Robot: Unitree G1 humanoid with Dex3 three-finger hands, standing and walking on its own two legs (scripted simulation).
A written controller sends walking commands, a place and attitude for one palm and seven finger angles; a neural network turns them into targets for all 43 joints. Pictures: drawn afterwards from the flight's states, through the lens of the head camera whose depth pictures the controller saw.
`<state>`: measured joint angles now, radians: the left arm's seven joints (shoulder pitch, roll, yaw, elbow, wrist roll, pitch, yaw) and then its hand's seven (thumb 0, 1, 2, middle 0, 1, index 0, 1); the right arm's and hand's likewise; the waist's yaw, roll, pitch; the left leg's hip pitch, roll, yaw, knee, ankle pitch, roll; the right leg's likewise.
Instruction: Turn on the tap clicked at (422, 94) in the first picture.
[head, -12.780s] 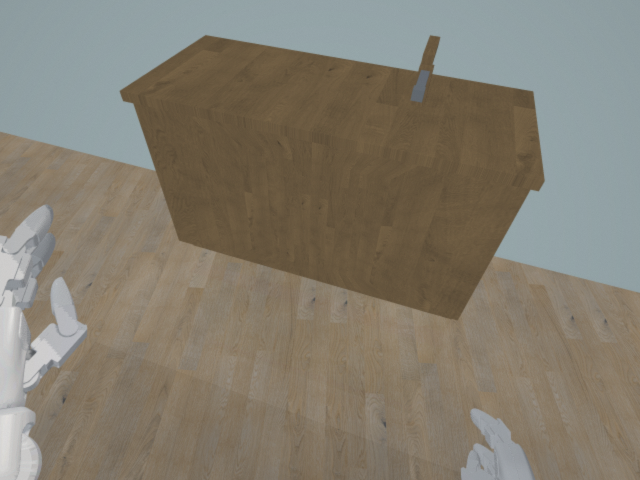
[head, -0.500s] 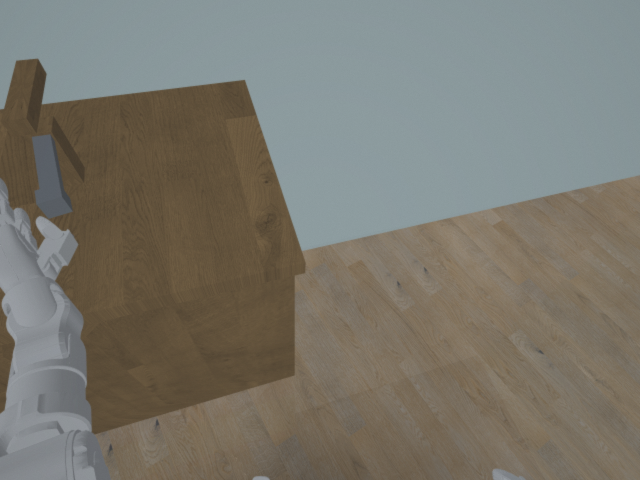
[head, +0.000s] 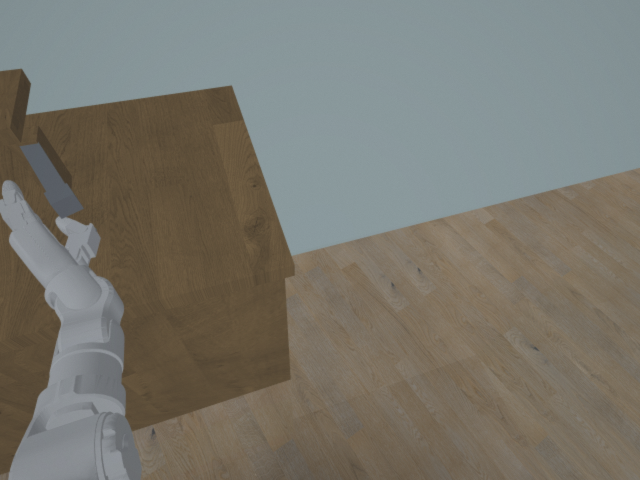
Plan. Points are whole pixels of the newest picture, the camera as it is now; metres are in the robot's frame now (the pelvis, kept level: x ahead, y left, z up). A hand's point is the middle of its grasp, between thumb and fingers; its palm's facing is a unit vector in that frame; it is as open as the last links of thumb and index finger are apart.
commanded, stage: push the lever round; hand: left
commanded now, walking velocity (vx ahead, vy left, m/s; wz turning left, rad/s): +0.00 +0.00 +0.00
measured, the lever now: (64, 201) +0.44 +0.33 +0.08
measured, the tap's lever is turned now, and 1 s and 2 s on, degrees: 22 41 68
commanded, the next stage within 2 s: lift the hand up off the lever in 1.54 s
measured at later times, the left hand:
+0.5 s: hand (117, 217) +0.43 +0.27 +0.07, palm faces +0.80 -0.60 -0.07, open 7.8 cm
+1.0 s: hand (148, 195) +0.46 +0.23 +0.07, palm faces +0.84 -0.53 -0.09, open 8.0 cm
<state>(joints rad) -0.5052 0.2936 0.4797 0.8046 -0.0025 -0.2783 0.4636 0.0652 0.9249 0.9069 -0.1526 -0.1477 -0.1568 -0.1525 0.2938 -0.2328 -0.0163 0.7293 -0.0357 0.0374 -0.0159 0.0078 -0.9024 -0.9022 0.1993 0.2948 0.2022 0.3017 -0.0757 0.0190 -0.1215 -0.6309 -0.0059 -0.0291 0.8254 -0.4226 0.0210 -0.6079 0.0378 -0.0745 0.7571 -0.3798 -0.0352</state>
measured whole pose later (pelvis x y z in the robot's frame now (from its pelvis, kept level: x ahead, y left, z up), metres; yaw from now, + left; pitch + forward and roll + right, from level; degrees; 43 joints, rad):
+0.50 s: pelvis +0.00 +0.00 +0.00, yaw +1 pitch +14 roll -2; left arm -0.63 0.24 0.48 0.91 0.08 -0.27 0.67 0.07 0.92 0.90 -0.15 -0.15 -0.16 -0.15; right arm 0.30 -0.22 -0.03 0.75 -0.07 0.04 0.01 0.01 -0.90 -0.90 0.20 0.29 0.20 0.30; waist -0.09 0.02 -0.14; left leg -0.66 -0.01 -0.04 0.84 -0.42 0.01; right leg -0.64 0.04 -0.09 0.77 -0.38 -0.04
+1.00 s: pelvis -0.01 -0.01 -0.01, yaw +1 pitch +17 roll -2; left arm -0.85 0.24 0.52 1.12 0.15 -0.27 0.85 0.02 0.90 0.90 -0.15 -0.15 -0.12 -0.14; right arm 0.33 -0.22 -0.04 0.78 -0.11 0.04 0.06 0.01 -0.90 -0.90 0.20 0.29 0.20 0.30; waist -0.13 0.03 -0.16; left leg -0.74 -0.01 -0.05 0.87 -0.42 0.00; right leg -0.71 0.04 -0.10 0.80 -0.38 -0.05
